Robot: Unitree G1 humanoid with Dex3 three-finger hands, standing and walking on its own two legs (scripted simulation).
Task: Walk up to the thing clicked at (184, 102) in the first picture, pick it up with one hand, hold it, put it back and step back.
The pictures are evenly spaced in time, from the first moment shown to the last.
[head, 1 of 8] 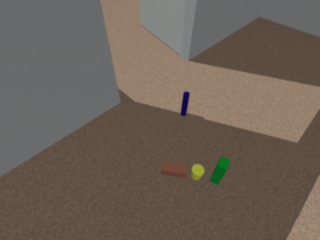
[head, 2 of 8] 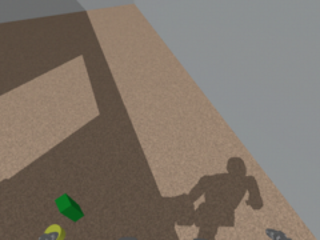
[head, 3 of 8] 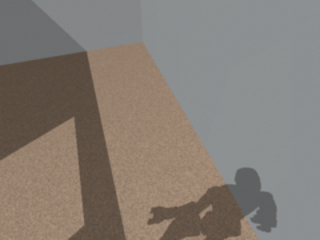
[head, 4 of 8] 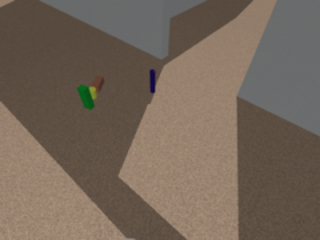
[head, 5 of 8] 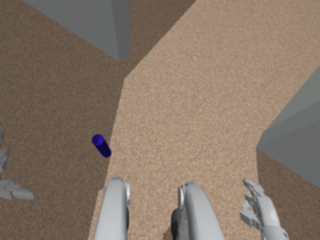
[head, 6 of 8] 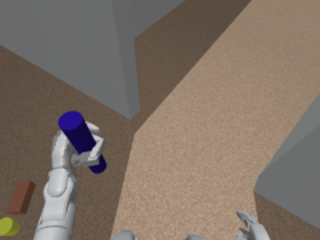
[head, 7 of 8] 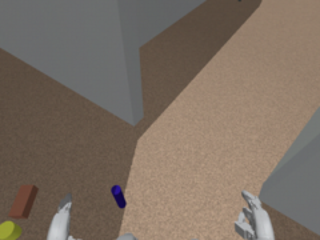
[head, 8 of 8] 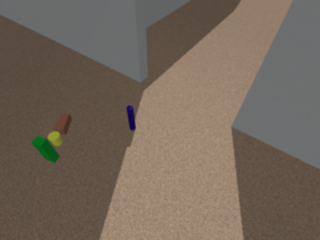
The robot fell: no
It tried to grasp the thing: yes
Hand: left
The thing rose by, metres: 0.66
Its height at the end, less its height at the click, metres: +0.00
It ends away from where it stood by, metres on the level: 0.01
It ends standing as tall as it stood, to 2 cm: yes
